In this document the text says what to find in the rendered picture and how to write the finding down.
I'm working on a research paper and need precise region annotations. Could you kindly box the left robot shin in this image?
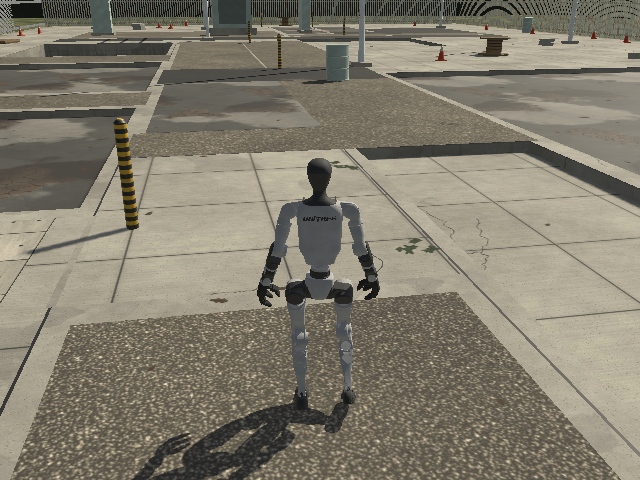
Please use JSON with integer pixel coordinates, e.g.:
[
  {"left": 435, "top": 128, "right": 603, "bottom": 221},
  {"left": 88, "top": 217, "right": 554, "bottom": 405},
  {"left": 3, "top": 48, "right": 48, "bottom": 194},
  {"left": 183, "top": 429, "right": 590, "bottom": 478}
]
[{"left": 291, "top": 332, "right": 307, "bottom": 397}]

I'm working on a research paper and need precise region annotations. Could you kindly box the robot left foot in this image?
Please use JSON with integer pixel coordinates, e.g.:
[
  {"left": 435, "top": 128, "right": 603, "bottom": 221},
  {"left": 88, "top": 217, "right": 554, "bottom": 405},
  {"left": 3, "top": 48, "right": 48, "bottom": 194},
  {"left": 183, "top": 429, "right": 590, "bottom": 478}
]
[{"left": 295, "top": 385, "right": 309, "bottom": 410}]

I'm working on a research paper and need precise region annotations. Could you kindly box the right robot forearm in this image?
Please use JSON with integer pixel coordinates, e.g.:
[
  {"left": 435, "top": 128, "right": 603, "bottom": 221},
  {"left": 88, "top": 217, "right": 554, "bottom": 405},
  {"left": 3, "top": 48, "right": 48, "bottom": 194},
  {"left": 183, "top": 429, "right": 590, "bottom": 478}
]
[{"left": 358, "top": 241, "right": 378, "bottom": 282}]

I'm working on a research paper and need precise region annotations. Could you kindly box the robot left upper arm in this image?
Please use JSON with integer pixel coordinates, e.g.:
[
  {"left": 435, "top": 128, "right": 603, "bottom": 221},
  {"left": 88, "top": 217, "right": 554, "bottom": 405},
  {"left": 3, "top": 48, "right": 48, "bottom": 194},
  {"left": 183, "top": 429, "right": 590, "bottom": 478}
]
[{"left": 271, "top": 201, "right": 299, "bottom": 258}]

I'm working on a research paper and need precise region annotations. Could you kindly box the robot right upper arm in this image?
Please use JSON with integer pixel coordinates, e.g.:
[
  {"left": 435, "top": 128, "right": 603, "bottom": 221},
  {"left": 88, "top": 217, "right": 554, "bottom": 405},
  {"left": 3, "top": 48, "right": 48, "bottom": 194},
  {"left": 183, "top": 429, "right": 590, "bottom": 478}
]
[{"left": 340, "top": 201, "right": 368, "bottom": 256}]

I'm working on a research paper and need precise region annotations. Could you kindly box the left robot hand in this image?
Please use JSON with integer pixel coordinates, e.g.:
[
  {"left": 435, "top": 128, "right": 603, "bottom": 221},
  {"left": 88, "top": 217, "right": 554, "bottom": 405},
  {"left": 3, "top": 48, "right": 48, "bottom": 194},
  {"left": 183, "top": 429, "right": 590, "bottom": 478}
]
[{"left": 257, "top": 282, "right": 280, "bottom": 307}]

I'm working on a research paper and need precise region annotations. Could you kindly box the left robot forearm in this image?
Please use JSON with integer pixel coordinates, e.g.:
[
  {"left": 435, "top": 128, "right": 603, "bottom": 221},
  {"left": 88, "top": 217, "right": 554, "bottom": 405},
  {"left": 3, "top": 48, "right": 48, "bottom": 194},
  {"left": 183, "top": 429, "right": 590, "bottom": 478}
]
[{"left": 260, "top": 242, "right": 281, "bottom": 286}]

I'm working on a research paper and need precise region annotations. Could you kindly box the right robot hand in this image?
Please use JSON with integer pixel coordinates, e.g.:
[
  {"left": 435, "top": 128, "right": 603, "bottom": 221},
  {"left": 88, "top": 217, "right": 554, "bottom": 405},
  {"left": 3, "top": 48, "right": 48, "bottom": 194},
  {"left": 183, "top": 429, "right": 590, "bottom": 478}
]
[{"left": 357, "top": 278, "right": 380, "bottom": 300}]

